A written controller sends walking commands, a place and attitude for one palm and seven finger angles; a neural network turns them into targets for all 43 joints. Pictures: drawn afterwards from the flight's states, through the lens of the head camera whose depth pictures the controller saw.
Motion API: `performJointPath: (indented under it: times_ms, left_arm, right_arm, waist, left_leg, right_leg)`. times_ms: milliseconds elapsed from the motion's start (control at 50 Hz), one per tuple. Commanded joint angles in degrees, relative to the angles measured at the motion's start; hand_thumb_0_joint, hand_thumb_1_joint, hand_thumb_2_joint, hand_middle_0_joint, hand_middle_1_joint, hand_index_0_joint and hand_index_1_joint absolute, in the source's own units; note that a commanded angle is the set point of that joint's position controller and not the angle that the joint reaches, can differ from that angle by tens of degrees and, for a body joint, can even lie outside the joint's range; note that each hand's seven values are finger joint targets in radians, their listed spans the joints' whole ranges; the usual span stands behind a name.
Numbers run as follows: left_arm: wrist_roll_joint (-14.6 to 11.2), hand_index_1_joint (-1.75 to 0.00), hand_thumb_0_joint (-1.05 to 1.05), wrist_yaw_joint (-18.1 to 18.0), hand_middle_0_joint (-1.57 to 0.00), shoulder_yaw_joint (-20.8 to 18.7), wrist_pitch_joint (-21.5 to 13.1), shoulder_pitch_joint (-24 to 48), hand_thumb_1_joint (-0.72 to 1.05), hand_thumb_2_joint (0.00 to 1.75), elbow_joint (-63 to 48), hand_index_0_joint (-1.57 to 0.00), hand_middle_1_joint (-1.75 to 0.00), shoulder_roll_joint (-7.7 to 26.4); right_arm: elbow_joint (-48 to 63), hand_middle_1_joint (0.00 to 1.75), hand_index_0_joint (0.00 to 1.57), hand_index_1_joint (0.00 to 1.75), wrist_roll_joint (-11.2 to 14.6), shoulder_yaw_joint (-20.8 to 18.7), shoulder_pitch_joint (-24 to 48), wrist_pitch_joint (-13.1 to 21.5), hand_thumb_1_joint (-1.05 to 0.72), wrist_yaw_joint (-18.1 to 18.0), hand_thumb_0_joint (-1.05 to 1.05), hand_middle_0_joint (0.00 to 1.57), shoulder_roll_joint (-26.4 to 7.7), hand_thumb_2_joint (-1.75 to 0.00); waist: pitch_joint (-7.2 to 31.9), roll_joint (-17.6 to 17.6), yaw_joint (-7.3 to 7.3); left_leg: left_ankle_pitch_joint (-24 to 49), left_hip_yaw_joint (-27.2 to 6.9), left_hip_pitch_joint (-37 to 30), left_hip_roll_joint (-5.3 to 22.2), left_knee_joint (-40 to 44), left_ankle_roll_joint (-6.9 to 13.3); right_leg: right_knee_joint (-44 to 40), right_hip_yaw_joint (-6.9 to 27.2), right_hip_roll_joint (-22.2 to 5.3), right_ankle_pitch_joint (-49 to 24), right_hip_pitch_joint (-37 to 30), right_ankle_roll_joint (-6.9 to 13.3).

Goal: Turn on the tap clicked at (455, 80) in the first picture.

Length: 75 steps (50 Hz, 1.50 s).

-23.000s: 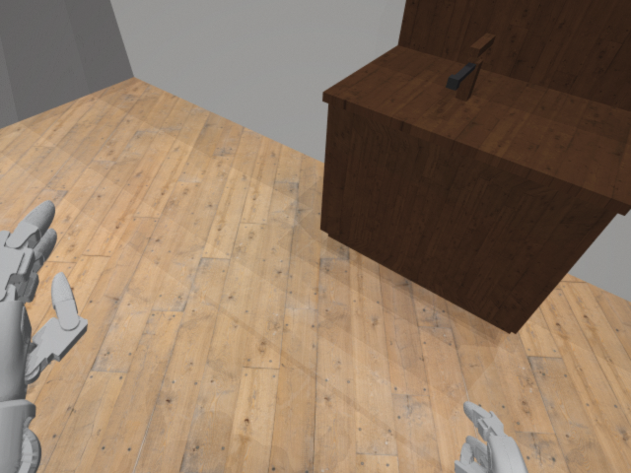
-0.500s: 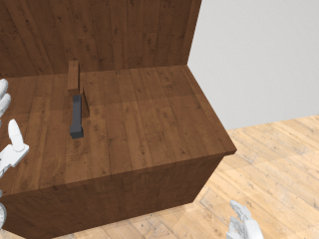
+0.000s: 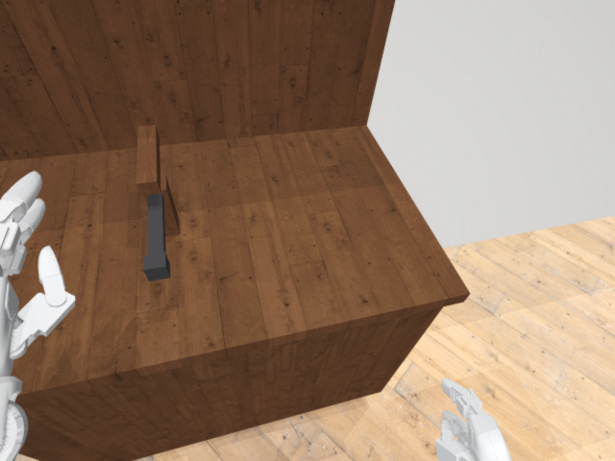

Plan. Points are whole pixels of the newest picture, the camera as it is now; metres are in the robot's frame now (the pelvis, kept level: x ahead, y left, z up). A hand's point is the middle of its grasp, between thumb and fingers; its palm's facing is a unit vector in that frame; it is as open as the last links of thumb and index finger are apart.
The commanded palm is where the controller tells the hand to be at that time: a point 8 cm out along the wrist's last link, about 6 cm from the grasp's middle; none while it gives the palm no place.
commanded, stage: look again from close up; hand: left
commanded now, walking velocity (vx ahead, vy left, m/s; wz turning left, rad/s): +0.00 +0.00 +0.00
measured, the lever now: (157, 266) +0.34 +0.24 +0.04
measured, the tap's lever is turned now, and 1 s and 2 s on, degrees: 0 0 0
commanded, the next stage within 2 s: shuffle to correct the standing spot in 0.30 s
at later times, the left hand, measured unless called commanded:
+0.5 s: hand (95, 306) +0.22 +0.23 +0.15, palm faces +0.38 -0.85 -0.36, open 7.4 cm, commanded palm +0.16 +0.26 +0.17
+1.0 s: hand (161, 308) +0.22 +0.17 +0.16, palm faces +0.33 -0.86 -0.40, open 7.4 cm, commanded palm +0.16 +0.21 +0.17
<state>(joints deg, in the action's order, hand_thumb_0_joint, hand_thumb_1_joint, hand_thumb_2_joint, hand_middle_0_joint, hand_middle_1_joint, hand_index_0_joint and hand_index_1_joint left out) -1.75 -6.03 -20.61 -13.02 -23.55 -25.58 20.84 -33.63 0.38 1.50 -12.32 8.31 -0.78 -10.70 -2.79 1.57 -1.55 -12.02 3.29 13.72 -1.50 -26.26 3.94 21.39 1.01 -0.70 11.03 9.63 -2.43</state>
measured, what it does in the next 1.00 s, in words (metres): shifts its weight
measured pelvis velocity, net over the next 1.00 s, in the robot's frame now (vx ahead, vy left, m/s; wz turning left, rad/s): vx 0.00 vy -0.07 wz -0.01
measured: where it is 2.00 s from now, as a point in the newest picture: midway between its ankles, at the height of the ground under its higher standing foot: outside the picture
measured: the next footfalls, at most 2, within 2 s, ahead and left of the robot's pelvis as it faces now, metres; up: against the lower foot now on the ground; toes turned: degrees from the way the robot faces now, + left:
none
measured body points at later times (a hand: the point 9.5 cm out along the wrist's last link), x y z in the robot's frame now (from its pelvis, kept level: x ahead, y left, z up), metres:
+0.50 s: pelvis +0.00 -0.02 +0.00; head +0.02 +0.00 +0.45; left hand +0.19 +0.28 +0.17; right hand +0.18 -0.24 -0.07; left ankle +0.02 +0.07 -0.74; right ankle +0.01 -0.15 -0.74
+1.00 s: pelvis +0.00 -0.07 +0.00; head +0.03 -0.06 +0.45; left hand +0.19 +0.21 +0.18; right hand +0.17 -0.30 -0.08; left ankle +0.02 +0.07 -0.74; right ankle +0.01 -0.15 -0.74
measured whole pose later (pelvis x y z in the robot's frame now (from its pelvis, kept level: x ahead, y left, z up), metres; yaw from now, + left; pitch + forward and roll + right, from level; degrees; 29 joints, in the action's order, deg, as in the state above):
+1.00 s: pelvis +0.00 -0.07 +0.00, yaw -1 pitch +1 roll -1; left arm -4.6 -4.6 -20.7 -9.3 -26.2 -28.6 21.9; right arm -31.8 0.6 -0.4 -11.6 5.4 -1.8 -11.4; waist -2.8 -0.2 -1.0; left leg -12.4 1.1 16.4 4.4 -28.3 -1.9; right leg 24.0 -0.9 5.2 11.9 12.8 3.5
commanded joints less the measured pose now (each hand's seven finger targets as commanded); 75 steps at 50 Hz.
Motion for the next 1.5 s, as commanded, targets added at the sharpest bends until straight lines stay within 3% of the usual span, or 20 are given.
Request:
performJointPath:
  times_ms: [0, 80, 100, 180, 200, 280, 300, 380, 400, 480, 500, 720, 1080, 1100, 1220, 1320, 1420, 1440, 1460, 1480]
  left_arm:
    - [-0.4, -0.3, 0.0, -0.7, -0.2, -3.6, -2.8, 4.5, 0.9, 0.9, -11.6, -0.2, -0.3, 7.9]
    - [-0.6, -0.3, 0.0, -1.4, -0.2, -6.8, -3.0, 4.5, 0.9, 0.9, -15.1, -0.2, -0.3, 11.4]
    - [-0.9, -0.3, 0.0, -1.1, -0.2, -5.3, -3.1, 3.8, 0.9, 0.9, -13.9, -0.2, -0.3, 9.6]
    - [-1.1, -0.3, 0.0, -1.3, -0.2, -6.4, -2.8, 1.8, 0.9, 0.9, -13.5, -0.2, -0.3, 10.2]
    - [-1.2, -0.3, 0.0, -1.1, -0.2, -5.0, -2.7, 1.2, 0.9, 0.9, -12.1, -0.2, -0.3, 8.8]
    - [-1.3, -0.3, 0.0, -1.1, -0.2, -5.6, -2.0, 0.7, 0.9, 0.9, -10.5, -0.2, -0.3, 9.3]
    - [-1.4, -0.3, 0.0, -0.8, -0.2, -3.8, -2.1, 1.7, 0.9, 0.9, -10.2, -0.2, -0.3, 7.6]
    - [-1.3, -0.3, 0.0, -1.1, -0.2, -5.0, -1.4, 2.5, 0.9, 0.9, -10.7, -0.2, -0.3, 9.4]
    - [-1.4, -0.3, 0.0, -0.8, -0.2, -3.8, -1.6, 3.5, 0.9, 0.9, -11.1, -0.2, -0.3, 8.2]
    - [-1.5, -0.3, 0.0, -1.0, -0.2, -5.7, -1.8, 6.7, 0.9, 0.9, -15.7, -0.2, -0.3, 11.0]
    - [-1.8, -0.3, 0.0, -0.7, -0.2, -4.4, -1.8, 6.3, 0.9, 0.9, -14.8, -0.2, -0.3, 9.5]
    - [-2.5, -0.3, 0.0, 0.2, -0.2, -5.7, -0.8, 1.6, 0.9, 0.9, -14.1, -0.2, -0.3, 9.6]
    - [-4.2, -0.3, 0.0, 0.1, -0.2, -8.2, 1.1, -1.6, 0.9, 0.9, -15.5, -0.2, -0.3, 12.2]
    - [-4.2, -0.3, 0.0, 0.3, -0.2, -6.6, 1.0, -1.9, 0.9, 0.9, -15.0, -0.2, -0.3, 10.6]
    - [-4.5, -0.3, 0.0, 0.1, -0.2, -8.6, 1.1, -2.1, 0.9, 0.9, -15.7, -0.2, -0.3, 12.7]
    - [-3.9, -0.3, 0.0, -1.1, -0.2, -7.7, 0.8, -2.5, 0.9, 0.9, -15.7, -0.2, -0.3, 11.6]
    - [-3.3, -0.3, 0.0, -1.8, -0.2, -6.5, 0.9, -1.5, 0.9, 0.9, -15.2, -0.2, -0.3, 11.1]
    - [4.7, -0.3, 0.0, -0.4, -0.2, -38.8, -4.6, 52.1, 0.9, 0.9, -23.4, -0.2, -0.3, 54.2]
    - [0.2, -0.3, 0.0, 2.3, -0.2, -16.4, -2.5, 23.8, 0.9, 0.9, 6.0, -0.2, -0.3, 21.6]
    - [-2.4, -0.3, 0.0, 0.4, -0.2, -14.3, -2.0, 14.0, 0.9, 0.9, -1.6, -0.2, -0.3, 17.1]
  right_arm:
    - [8.9, 0.3, 0.2, 0.3, 0.4, -3.3, 5.4, 2.5, -0.9, -1.2, 0.0, 0.2, -7.8, -0.9]
    - [9.4, 0.3, 0.2, 0.3, 0.6, -3.4, 6.4, 2.4, -0.9, -1.7, 0.0, 0.2, -7.5, -0.9]
    - [9.4, 0.3, 0.2, 0.3, 0.3, -3.2, 6.1, 2.2, -0.9, -1.6, 0.0, 0.2, -7.7, -0.9]
    - [9.4, 0.3, 0.2, 0.3, 0.7, -3.4, 6.3, 2.2, -0.9, -1.8, 0.0, 0.2, -7.5, -0.9]
    - [9.3, 0.3, 0.2, 0.3, 0.3, -3.3, 5.8, 1.9, -0.9, -1.7, 0.0, 0.2, -7.7, -0.9]
    - [9.2, 0.3, 0.2, 0.3, 0.8, -3.5, 6.3, 1.7, -0.9, -1.9, 0.0, 0.2, -7.6, -0.9]
    - [9.1, 0.3, 0.2, 0.3, 0.4, -3.4, 5.9, 1.5, -0.9, -1.8, 0.0, 0.2, -8.0, -0.9]
    - [9.3, 0.3, 0.2, 0.3, 0.8, -3.4, 6.9, 1.3, -0.9, -2.1, 0.0, 0.2, -7.6, -0.9]
    - [9.1, 0.3, 0.2, 0.3, 0.4, -3.3, 6.2, 1.1, -0.9, -2.1, 0.0, 0.2, -7.8, -0.9]
    - [9.7, 0.3, 0.2, 0.3, 0.9, -3.4, 7.2, 1.3, -0.9, -2.2, 0.0, 0.2, -7.3, -0.9]
    - [9.8, 0.3, 0.2, 0.3, 0.6, -3.2, 6.7, 1.1, -0.9, -2.1, 0.0, 0.2, -7.4, -0.9]
    - [11.1, 0.3, 0.2, 0.3, 0.8, -4.5, 5.3, 0.5, -0.9, -0.9, 0.0, 0.2, -7.3, -0.9]
    - [10.7, 0.3, 0.2, 0.3, 0.9, -5.3, 5.7, -0.4, -0.9, -2.1, 0.0, 0.2, -7.4, -0.9]
    - [10.5, 0.3, 0.2, 0.3, 0.6, -5.1, 5.1, -0.7, -0.9, -2.0, 0.0, 0.2, -7.6, -0.9]
    - [10.7, 0.3, 0.2, 0.3, 0.6, -5.3, 5.3, -1.1, -0.9, -2.3, 0.0, 0.2, -7.7, -0.9]
    - [10.5, 0.3, 0.2, 0.3, 1.1, -4.4, 6.4, -0.9, -0.9, -2.1, 0.0, 0.2, -7.4, -0.9]
    - [9.9, 0.3, 0.2, 0.3, 1.1, -3.9, 6.5, -0.8, -0.9, -2.0, 0.0, 0.2, -7.5, -0.9]
    - [5.5, 0.3, 0.2, 0.3, -1.2, -6.6, -4.3, 3.3, -0.9, -2.8, 0.0, 0.2, -8.9, -0.9]
    - [5.8, 0.3, 0.2, 0.3, -0.7, -4.5, 2.7, 2.9, -0.9, -2.6, 0.0, 0.2, -5.2, -0.9]
    - [8.8, 0.3, 0.2, 0.3, 1.4, -5.3, 5.4, 1.7, -0.9, -1.3, 0.0, 0.2, -6.7, -0.9]
  waist:
    - [7.7, -6.0, 0.64]
    - [9.3, -5.9, 0.33]
    - [8.9, -5.4, 0.36]
    - [8.9, -6.6, 0.32]
    - [8.5, -5.7, 0.37]
    - [8.3, -4.2, 0.45]
    - [7.7, -4.3, 0.66]
    - [7.6, -3.6, 0.51]
    - [8.0, -2.9, 0.67]
    - [8.7, -7.1, 0.59]
    - [8.2, -7.7, 0.62]
    - [8.8, -7.4, 0.72]
    - [9.2, -2.8, 1.44]
    - [9.1, -2.4, 1.75]
    - [8.7, -1.4, 1.48]
    - [9.4, -3.5, 1.04]
    - [8.7, -2.9, 0.96]
    - [-2.4, 9.2, -0.64]
    - [7.3, 6.5, -0.68]
    - [8.3, -1.1, -1.76]
  left_leg:
    - [4.2, -6.5, -2.6, 6.8, 7.7, -3.7]
    - [6.4, -6.6, -3.5, 6.4, 6.2, -3.3]
    - [5.8, -6.4, -2.9, 6.1, 6.3, -3.0]
    - [5.2, -6.2, -3.9, 6.1, 5.9, -3.0]
    - [4.9, -6.3, -3.1, 5.9, 6.1, -2.8]
    - [5.2, -6.2, -4.1, 6.1, 6.0, -2.9]
    - [4.2, -6.2, -3.3, 6.0, 6.5, -2.9]
    - [3.4, -6.0, -4.1, 6.1, 6.3, -2.6]
    - [3.5, -6.4, -3.7, 6.0, 6.9, -2.7]
    - [6.7, -7.3, -6.1, 7.7, 8.0, -3.5]
    - [5.5, -7.8, -5.0, 8.1, 9.0, -3.3]
    - [6.1, -7.9, -3.5, 11.3, 6.7, -3.0]
    - [2.5, -4.1, -4.0, 7.3, -3.3, -2.9]
    - [2.2, -3.7, -3.5, 7.1, -3.5, -2.8]
    - [3.2, -4.1, -2.4, 7.8, -4.1, -2.6]
    - [3.6, -3.9, -2.7, 6.0, -4.5, -2.5]
    - [5.1, -5.2, -3.9, 6.2, -1.6, -2.2]
    - [4.0, 5.1, 1.7, 2.9, -5.9, -3.7]
    - [5.3, -0.4, 2.2, -1.0, -5.2, -2.2]
    - [8.1, -0.5, -0.9, 1.9, -4.2, -3.0]
  right_leg:
    - [-1.4, 0.2, -1.1, -6.8, -1.7, 2.8]
    - [-1.5, 0.8, -1.9, -9.4, -3.2, 3.1]
    - [-1.8, 0.8, -1.7, -9.0, -3.1, 3.0]
    - [-2.4, 1.7, -2.1, -8.8, -2.3, 3.2]
    - [-2.6, 1.5, -1.8, -8.7, -2.4, 3.2]
    - [-3.3, 1.8, -2.0, -8.8, -1.4, 3.1]
    - [-3.4, 1.7, -1.7, -7.9, -1.2, 3.0]
    - [-4.1, 2.3, -2.1, -7.8, -0.6, 3.0]
    - [-3.8, 1.7, -1.5, -7.2, -1.0, 2.9]
    - [-2.0, 0.6, -0.5, -6.5, -0.4, 2.5]
    - [-1.6, 0.0, 0.0, -5.3, -0.5, 2.3]
    - [-0.1, -0.1, 0.0, -4.4, 0.8, 2.3]
    - [-3.0, 5.9, -3.3, -6.1, 6.4, 4.7]
    - [-3.0, 5.6, -3.2, -5.6, 6.7, 4.3]
    - [-2.3, 5.7, -3.4, -6.9, 6.2, 3.2]
    - [-3.4, 8.2, -5.0, -11.5, 2.5, 1.3]
    - [-3.4, 6.6, -4.5, -9.5, 1.7, 1.9]
    - [-11.0, 7.0, -1.8, -27.2, 9.6, -7.0]
    - [-2.3, 9.5, -5.9, -29.7, 0.3, 0.3]
    - [0.6, 10.9, -7.5, -35.0, -2.1, 1.9]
